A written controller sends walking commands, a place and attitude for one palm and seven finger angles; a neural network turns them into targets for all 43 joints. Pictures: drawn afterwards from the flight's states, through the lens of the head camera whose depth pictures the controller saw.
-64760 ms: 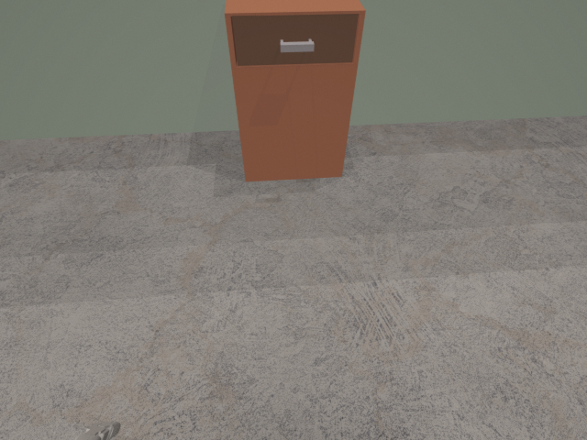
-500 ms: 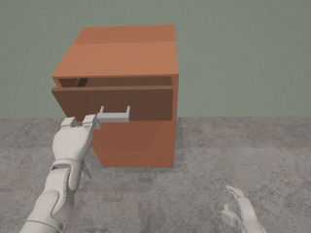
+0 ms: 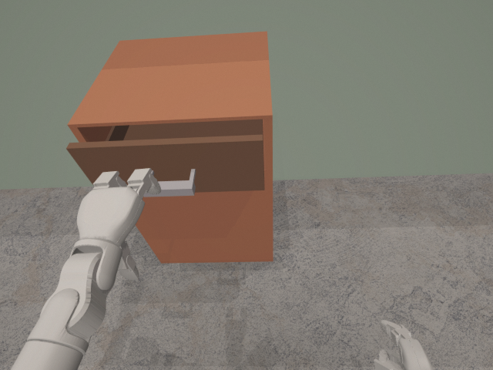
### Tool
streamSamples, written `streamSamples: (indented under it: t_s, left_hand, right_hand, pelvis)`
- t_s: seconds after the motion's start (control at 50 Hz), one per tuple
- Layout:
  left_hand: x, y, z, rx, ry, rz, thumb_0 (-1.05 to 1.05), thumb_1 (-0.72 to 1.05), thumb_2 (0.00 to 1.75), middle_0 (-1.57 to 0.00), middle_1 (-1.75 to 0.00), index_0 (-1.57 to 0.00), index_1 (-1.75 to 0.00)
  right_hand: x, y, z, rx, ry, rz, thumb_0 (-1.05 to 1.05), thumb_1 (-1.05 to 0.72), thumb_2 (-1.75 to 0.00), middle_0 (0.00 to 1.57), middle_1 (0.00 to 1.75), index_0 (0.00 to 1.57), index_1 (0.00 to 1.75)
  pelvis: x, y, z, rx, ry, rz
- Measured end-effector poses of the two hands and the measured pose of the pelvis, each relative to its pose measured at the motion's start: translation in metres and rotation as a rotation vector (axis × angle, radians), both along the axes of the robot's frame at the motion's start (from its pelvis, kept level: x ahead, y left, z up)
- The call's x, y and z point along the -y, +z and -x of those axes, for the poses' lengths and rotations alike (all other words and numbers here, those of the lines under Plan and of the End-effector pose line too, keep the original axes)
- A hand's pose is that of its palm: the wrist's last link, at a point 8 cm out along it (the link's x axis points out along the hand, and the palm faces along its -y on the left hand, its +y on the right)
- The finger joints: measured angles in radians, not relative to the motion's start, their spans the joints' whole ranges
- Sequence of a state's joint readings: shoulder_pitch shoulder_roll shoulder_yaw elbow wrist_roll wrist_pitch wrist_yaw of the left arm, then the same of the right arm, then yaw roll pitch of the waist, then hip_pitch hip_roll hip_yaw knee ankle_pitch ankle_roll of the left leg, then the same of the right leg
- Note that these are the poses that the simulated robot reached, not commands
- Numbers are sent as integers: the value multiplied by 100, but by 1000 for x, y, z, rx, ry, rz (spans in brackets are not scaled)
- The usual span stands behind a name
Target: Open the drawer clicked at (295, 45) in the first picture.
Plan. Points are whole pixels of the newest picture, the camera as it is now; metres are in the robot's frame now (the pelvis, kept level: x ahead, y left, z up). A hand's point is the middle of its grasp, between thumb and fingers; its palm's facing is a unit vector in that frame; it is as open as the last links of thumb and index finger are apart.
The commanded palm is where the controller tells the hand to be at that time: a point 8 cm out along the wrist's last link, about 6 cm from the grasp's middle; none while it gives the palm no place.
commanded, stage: raise the hand with hooked fingers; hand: left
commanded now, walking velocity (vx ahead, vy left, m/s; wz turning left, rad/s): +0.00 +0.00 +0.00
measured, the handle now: (170, 181) +0.52 +0.26 -0.07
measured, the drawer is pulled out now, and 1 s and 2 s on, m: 0.08 0.08 0.07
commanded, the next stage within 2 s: move the hooked fingers above the handle in 0.08 s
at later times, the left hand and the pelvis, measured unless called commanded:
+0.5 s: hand (136, 219) +0.33 +0.23 +0.06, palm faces +0.03 -0.04 -1.00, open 13.8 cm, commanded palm +0.31 +0.24 +0.11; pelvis -0.02 -0.01 +0.00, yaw +1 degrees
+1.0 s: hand (156, 196) +0.40 +0.23 +0.03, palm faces +0.00 -0.01 -1.00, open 13.8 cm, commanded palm +0.38 +0.24 +0.08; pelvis -0.01 +0.01 -0.01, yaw -1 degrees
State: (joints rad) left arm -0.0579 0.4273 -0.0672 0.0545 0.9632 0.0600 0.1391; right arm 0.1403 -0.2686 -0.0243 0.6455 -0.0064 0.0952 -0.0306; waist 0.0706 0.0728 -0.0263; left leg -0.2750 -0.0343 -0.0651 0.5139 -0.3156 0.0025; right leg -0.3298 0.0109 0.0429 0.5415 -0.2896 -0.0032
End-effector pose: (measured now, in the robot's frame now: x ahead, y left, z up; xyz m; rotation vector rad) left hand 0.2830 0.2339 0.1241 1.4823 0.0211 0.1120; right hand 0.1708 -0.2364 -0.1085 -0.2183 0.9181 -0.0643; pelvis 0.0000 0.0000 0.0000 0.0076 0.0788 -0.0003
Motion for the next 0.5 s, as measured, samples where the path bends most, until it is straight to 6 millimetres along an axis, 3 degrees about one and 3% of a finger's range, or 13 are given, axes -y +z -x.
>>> streamSamples:
  t_s: [0.28,0.5]
  left_hand:
    - [4,-2,4,-8,46,-18,0,-49,30,-31,-120,-32,-120]
    - [1,-12,-22,-36,7,-45,0,-49,30,-32,-120,-32,-120]
  right_hand:
    - [-8,6,-11,72,4,-28,1,-90,-90,20,30,20,30]
    - [-7,1,7,51,-15,-11,1,-90,-90,20,30,21,30]
  pelvis:
    - [7,0,9,16,3,-6]
    - [5,-3,16,-9,12,-4]
